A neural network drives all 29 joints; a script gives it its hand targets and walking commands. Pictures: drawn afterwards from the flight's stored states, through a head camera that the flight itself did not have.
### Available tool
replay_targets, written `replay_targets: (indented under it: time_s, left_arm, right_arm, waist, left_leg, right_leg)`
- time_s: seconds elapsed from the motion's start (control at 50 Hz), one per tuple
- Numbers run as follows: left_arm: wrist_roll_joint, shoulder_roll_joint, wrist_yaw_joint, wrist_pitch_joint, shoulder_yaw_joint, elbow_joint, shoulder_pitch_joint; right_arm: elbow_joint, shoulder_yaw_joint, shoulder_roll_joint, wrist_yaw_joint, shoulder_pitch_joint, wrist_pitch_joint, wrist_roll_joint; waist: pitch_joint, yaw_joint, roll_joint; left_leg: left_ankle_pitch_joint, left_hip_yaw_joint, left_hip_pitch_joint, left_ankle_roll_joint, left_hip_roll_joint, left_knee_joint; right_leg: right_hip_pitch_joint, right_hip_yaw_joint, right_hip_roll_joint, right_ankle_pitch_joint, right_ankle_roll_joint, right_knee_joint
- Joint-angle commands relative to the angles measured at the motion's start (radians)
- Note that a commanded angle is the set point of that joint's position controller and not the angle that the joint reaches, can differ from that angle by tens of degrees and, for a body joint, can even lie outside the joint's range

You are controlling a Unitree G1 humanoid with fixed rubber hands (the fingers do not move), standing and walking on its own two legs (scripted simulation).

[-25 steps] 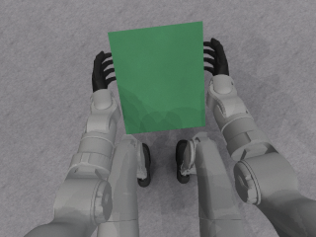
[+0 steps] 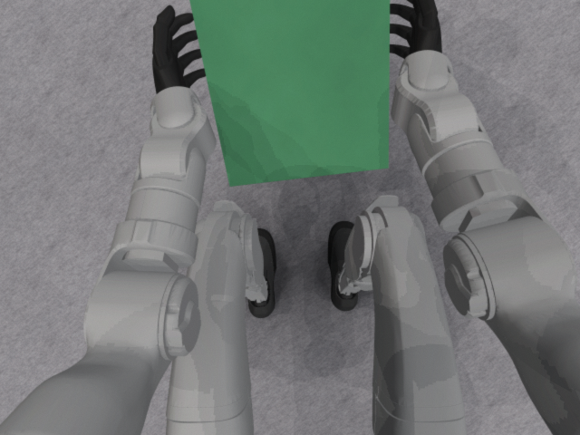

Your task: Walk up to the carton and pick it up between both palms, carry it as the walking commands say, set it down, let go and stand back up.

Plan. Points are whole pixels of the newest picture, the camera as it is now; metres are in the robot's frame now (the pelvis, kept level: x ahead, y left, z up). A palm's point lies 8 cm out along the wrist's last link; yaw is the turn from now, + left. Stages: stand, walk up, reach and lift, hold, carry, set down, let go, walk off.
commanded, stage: set down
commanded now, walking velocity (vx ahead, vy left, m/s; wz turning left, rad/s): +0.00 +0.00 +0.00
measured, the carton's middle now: (295, 68) +0.54 +0.01 -0.23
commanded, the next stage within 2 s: none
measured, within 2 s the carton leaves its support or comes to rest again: rests again in 1.88 s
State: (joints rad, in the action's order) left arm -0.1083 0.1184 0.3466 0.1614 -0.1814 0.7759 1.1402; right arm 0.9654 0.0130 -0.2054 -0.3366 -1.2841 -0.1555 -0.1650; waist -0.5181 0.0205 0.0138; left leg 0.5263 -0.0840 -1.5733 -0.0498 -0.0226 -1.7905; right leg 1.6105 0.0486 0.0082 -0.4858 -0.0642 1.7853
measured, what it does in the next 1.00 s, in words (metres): lowers itself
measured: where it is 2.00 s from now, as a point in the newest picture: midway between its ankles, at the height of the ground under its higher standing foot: (302, 285)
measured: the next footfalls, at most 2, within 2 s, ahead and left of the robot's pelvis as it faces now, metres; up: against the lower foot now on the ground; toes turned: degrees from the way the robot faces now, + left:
none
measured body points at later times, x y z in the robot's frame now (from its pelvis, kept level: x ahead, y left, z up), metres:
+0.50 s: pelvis +0.01 +0.00 -0.07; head +0.34 +0.00 +0.21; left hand +0.53 +0.17 -0.21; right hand +0.57 -0.12 -0.21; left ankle +0.14 +0.10 -0.47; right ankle +0.15 -0.09 -0.47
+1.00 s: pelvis +0.02 +0.00 -0.12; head +0.37 +0.01 +0.14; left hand +0.57 +0.17 -0.26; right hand +0.60 -0.12 -0.26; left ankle +0.14 +0.10 -0.47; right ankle +0.15 -0.09 -0.47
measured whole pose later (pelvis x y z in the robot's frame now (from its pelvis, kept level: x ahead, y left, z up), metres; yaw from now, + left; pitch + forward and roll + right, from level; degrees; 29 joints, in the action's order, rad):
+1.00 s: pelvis +0.02 +0.00 -0.12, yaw +1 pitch +26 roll +2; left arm -0.02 0.14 0.30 0.24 -0.34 0.86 1.42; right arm 1.07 0.13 -0.25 -0.26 -1.54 -0.23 -0.04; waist -0.51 0.02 0.01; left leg 0.61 -0.09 -2.03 -0.05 0.01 -2.19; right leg 2.07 0.04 -0.04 -0.56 -0.06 2.19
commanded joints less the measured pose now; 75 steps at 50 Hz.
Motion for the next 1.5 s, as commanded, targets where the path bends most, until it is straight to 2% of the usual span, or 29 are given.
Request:
replay_targets:
  time_s: [0.0, 0.04, 0.06, 0.12, 0.18, 0.2, 0.24, 0.36, 0.52, 0.54, 0.56, 0.6, 0.74, 0.76, 0.78, 0.86, 0.92, 0.96, 0.98, 1.02, 1.08, 1.14, 1.2, 1.24, 1.26, 1.32, 1.34, 1.38, 1.48]
  left_arm:
    - [0.007, -0.564, -0.290, -0.025, 0.198, 0.020, 0.804]
    - [0.058, -0.660, -0.346, 0.009, 0.144, 0.126, 0.822]
    - [0.085, -0.659, -0.374, -0.005, 0.121, 0.032, 0.883]
    - [0.126, -0.743, -0.407, 0.007, 0.137, -0.015, 0.921]
    - [0.048, -0.833, -0.409, 0.022, 0.250, -0.162, 1.004]
    - [-0.012, -0.805, -0.407, 0.007, 0.288, -0.237, 1.052]
    - [-0.043, -0.777, -0.396, 0.008, 0.357, -0.261, 1.075]
    - [-0.102, -0.771, -0.394, 0.002, 0.426, -0.327, 1.152]
    - [0.035, -0.752, -0.455, 0.014, 0.206, 0.030, 1.012]
    - [0.025, -0.745, -0.466, 0.021, 0.212, 0.003, 1.055]
    - [0.055, -0.723, -0.475, 0.022, 0.157, 0.015, 1.054]
    - [0.086, -0.784, -0.486, 0.046, 0.172, 0.070, 0.959]
    - [0.004, -0.794, -0.503, 0.040, 0.257, -0.054, 1.046]
    - [0.005, -0.813, -0.517, 0.056, 0.239, 0.026, 1.063]
    - [0.046, -0.794, -0.521, 0.056, 0.226, 0.047, 0.967]
    - [0.044, -0.816, -0.538, 0.050, 0.205, -0.013, 0.985]
    - [0.094, -0.802, -0.556, 0.079, 0.188, 0.110, 0.916]
    - [0.113, -0.854, -0.561, 0.081, 0.142, 0.168, 0.850]
    - [0.085, -0.866, -0.575, 0.083, 0.176, 0.150, 0.855]
    - [0.092, -0.833, -0.581, 0.068, 0.196, 0.067, 0.863]
    - [0.101, -0.869, -0.582, 0.078, 0.167, 0.143, 0.802]
    - [0.093, -0.863, -0.600, 0.077, 0.149, 0.119, 0.793]
    - [0.112, -0.877, -0.605, 0.092, 0.124, 0.207, 0.754]
    - [0.134, -0.826, -0.603, 0.088, 0.105, 0.198, 0.740]
    - [0.142, -0.878, -0.602, 0.092, 0.135, 0.189, 0.741]
    - [0.146, -0.892, -0.607, 0.089, 0.120, 0.207, 0.716]
    - [0.161, -0.834, -0.607, 0.090, 0.077, 0.229, 0.707]
    - [0.138, -0.847, -0.612, 0.091, 0.067, 0.260, 0.687]
    - [0.157, -0.863, -0.621, 0.099, 0.072, 0.249, 0.684]
  right_arm:
    - [-0.085, -0.153, 0.704, 0.264, -0.665, 0.024, 0.034]
    - [-0.051, -0.075, 0.768, 0.317, -0.697, 0.012, 0.078]
    - [-0.045, -0.096, 0.863, 0.335, -0.737, -0.003, 0.080]
    - [-0.039, -0.030, 0.925, 0.373, -0.714, -0.017, 0.132]
    - [-0.232, -0.173, 0.986, 0.371, -0.850, -0.007, 0.046]
    - [-0.236, -0.188, 0.958, 0.365, -0.836, -0.014, 0.050]
    - [-0.239, -0.231, 1.020, 0.355, -0.833, -0.016, -0.015]
    - [-0.217, -0.225, 1.007, 0.343, -0.770, -0.023, -0.006]
    - [-0.016, -0.094, 0.973, 0.404, -0.739, -0.020, 0.065]
    - [-0.027, -0.066, 0.947, 0.413, -0.792, -0.018, 0.076]
    - [-0.024, -0.059, 0.955, 0.430, -0.799, -0.026, 0.082]
    - [-0.140, -0.103, 0.936, 0.436, -0.838, -0.012, 0.065]
    - [-0.102, -0.156, 0.957, 0.447, -0.829, -0.027, 0.031]
    - [-0.054, -0.113, 0.908, 0.445, -0.817, -0.036, 0.078]
    - [-0.005, -0.092, 0.900, 0.458, -0.770, -0.042, 0.075]
    - [-0.020, -0.098, 0.959, 0.484, -0.705, -0.052, 0.081]
    - [-0.045, -0.118, 0.922, 0.495, -0.810, -0.051, 0.066]
    - [0.003, -0.084, 0.959, 0.498, -0.746, -0.048, 0.104]
    - [0.046, -0.073, 0.956, 0.505, -0.642, -0.062, 0.132]
    - [0.043, -0.061, 0.986, 0.508, -0.645, -0.050, 0.105]
    - [-0.003, -0.082, 1.018, 0.513, -0.677, -0.043, 0.100]
    - [0.065, -0.041, 0.990, 0.521, -0.573, -0.061, 0.150]
    - [0.031, -0.056, 0.981, 0.523, -0.627, -0.048, 0.129]
    - [0.046, -0.031, 0.979, 0.535, -0.593, -0.056, 0.154]
    - [0.069, -0.049, 0.993, 0.530, -0.623, -0.058, 0.130]
    - [0.043, -0.031, 0.958, 0.529, -0.609, -0.049, 0.147]
    - [0.056, -0.028, 0.982, 0.534, -0.598, -0.054, 0.134]
    - [0.117, -0.021, 0.964, 0.536, -0.528, -0.063, 0.171]
    - [0.095, -0.018, 0.980, 0.537, -0.540, -0.064, 0.179]
  waist:
    - [1.372, 0.084, 0.012]
    - [1.308, 0.058, 0.032]
    - [1.373, 0.112, 0.027]
    - [1.414, 0.043, 0.028]
    - [1.789, 0.065, -0.007]
    - [1.883, -0.008, 0.059]
    - [2.088, 0.036, 0.036]
    - [1.955, -0.027, -0.009]
    - [1.437, 0.070, 0.037]
    - [1.394, 0.010, 0.017]
    - [1.358, 0.060, 0.069]
    - [1.449, 0.065, 0.066]
    - [1.517, 0.046, 0.029]
    - [1.432, -0.012, 0.039]
    - [1.344, 0.046, 0.016]
    - [1.387, 0.013, 0.048]
    - [1.350, 0.072, 0.055]
    - [1.283, 0.058, 0.051]
    - [1.260, -0.004, 0.071]
    - [1.277, 0.039, 0.004]
    - [1.338, 0.068, 0.032]
    - [1.243, 0.005, 0.048]
    - [1.268, 0.031, 0.018]
    - [1.204, 0.033, 0.092]
    - [1.236, 0.063, -0.003]
    - [1.181, 0.024, 0.014]
    - [1.154, 0.069, 0.043]
    - [1.135, 0.019, 0.073]
    - [1.122, 0.045, 0.061]
  left_leg:
    - [0.012, 0.073, 0.106, 0.001, 0.156, 0.172]
    - [0.046, 0.081, 0.010, -0.007, 0.167, 0.150]
    - [-0.009, 0.066, 0.031, -0.009, 0.177, 0.111]
    - [0.020, 0.094, 0.049, -0.008, 0.164, 0.092]
    - [-0.166, 0.073, 0.185, 0.001, 0.179, 0.041]
    - [-0.180, 0.070, 0.203, 0.003, 0.178, 0.014]
    - [-0.252, 0.055, 0.306, 0.010, 0.172, -0.012]
    - [-0.280, 0.071, 0.206, 0.019, 0.168, -0.052]
    - [-0.086, 0.032, -0.084, 0.010, 0.159, -0.101]
    - [-0.074, 0.060, -0.086, -0.001, 0.163, -0.079]
    - [-0.046, 0.052, -0.120, -0.004, 0.152, -0.100]
    - [-0.111, 0.061, -0.080, -0.005, 0.151, -0.105]
    - [-0.157, 0.040, -0.088, 0.005, 0.159, -0.156]
    - [-0.099, 0.060, -0.134, 0.003, 0.148, -0.177]
    - [-0.089, 0.035, -0.192, 0.011, 0.153, -0.176]
    - [-0.138, 0.040, -0.154, 0.004, 0.143, -0.215]
    - [-0.114, 0.062, -0.178, 0.001, 0.140, -0.193]
    - [-0.099, 0.038, -0.270, 0.004, 0.152, -0.208]
    - [-0.111, 0.058, -0.273, 0.007, 0.142, -0.200]
    - [-0.144, 0.048, -0.250, 0.010, 0.138, -0.221]
    - [-0.172, 0.066, -0.226, 0.006, 0.148, -0.213]
    - [-0.139, 0.062, -0.315, 0.008, 0.140, -0.246]
    - [-0.127, 0.050, -0.278, 0.009, 0.147, -0.257]
    - [-0.132, 0.067, -0.290, 0.000, 0.141, -0.235]
    - [-0.142, 0.026, -0.311, 0.018, 0.149, -0.248]
    - [-0.107, 0.060, -0.323, 0.013, 0.143, -0.241]
    - [-0.111, 0.063, -0.321, -0.001, 0.148, -0.234]
    - [-0.104, 0.065, -0.373, 0.005, 0.144, -0.253]
    - [-0.117, 0.058, -0.383, 0.010, 0.143, -0.247]
  right_leg:
    - [-0.350, -0.131, -0.157, -0.072, 0.000, -0.162]
    - [-0.293, -0.149, -0.162, -0.098, -0.011, -0.143]
    - [-0.315, -0.170, -0.169, -0.093, 0.004, -0.135]
    - [-0.242, -0.117, -0.179, -0.085, 0.006, -0.073]
    - [-0.467, -0.126, -0.179, 0.140, -0.003, -0.018]
    - [-0.482, -0.089, -0.174, 0.173, 0.018, 0.002]
    - [-0.570, -0.095, -0.169, 0.266, 0.012, 0.032]
    - [-0.431, -0.085, -0.178, 0.321, 0.021, 0.091]
    - [-0.236, -0.130, -0.160, 0.119, 0.014, 0.085]
    - [-0.174, -0.078, -0.158, 0.099, 0.022, 0.107]
    - [-0.182, -0.123, -0.164, 0.072, 0.005, 0.095]
    - [-0.227, -0.098, -0.155, 0.137, 0.020, 0.125]
    - [-0.250, -0.092, -0.156, 0.184, 0.016, 0.179]
    - [-0.162, -0.096, -0.148, 0.111, 0.004, 0.178]
    - [-0.111, -0.103, -0.155, 0.115, 0.003, 0.175]
    - [-0.112, -0.098, -0.154, 0.146, 0.023, 0.193]
    - [-0.077, -0.074, -0.136, 0.135, 0.020, 0.230]
    - [-0.063, -0.092, -0.149, 0.120, 0.013, 0.213]
    - [-0.061, -0.072, -0.155, 0.152, 0.015, 0.214]
    - [-0.013, -0.085, -0.153, 0.179, 0.013, 0.231]
    - [-0.052, -0.072, -0.149, 0.198, 0.019, 0.258]
    - [-0.005, -0.099, -0.150, 0.179, 0.013, 0.241]
    - [0.000, -0.090, -0.140, 0.132, 0.021, 0.234]
    - [0.067, -0.064, -0.143, 0.128, 0.034, 0.239]
    - [-0.008, -0.093, -0.146, 0.155, 0.019, 0.237]
    - [0.063, -0.084, -0.152, 0.123, 0.020, 0.242]
    - [0.113, -0.071, -0.154, 0.107, 0.025, 0.249]
    - [0.066, -0.090, -0.136, 0.132, 0.017, 0.241]
    - [0.060, -0.095, -0.144, 0.153, 0.019, 0.245]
